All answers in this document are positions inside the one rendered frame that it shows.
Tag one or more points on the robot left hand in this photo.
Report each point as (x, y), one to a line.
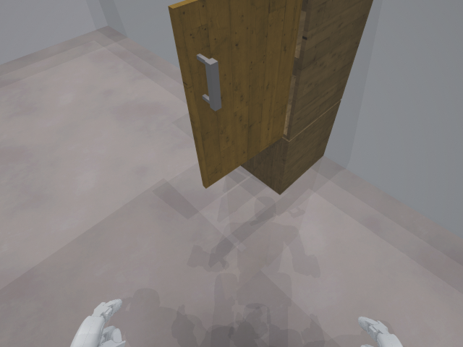
(92, 332)

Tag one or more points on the handle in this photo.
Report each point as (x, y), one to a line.
(212, 74)

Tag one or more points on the robot right hand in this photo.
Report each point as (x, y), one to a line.
(379, 333)

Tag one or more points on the cupboard door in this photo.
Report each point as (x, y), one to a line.
(254, 42)

